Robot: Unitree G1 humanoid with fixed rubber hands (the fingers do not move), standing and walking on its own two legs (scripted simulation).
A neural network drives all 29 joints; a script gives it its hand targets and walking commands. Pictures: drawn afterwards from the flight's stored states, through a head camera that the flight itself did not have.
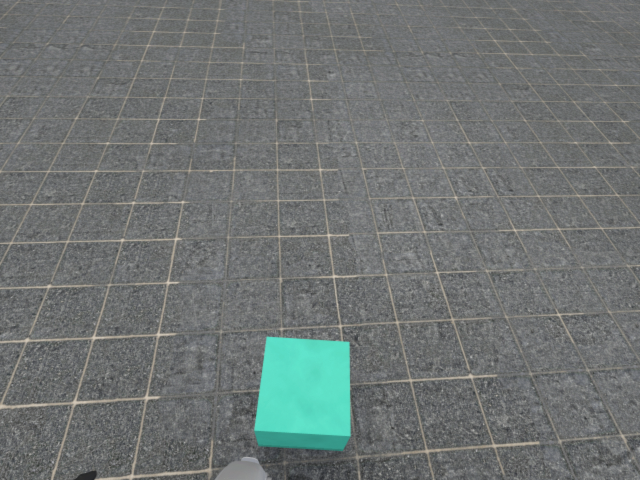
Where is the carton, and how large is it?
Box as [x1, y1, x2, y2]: [254, 337, 350, 450]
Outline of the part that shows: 267,337 254,428 258,445 342,450 350,435 349,342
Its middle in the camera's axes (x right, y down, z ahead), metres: -0.04 +0.43 +1.09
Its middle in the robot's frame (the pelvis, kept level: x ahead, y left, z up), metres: +0.43 +0.01 -0.65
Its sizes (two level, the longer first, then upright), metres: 0.245 0.235 0.176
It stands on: the floor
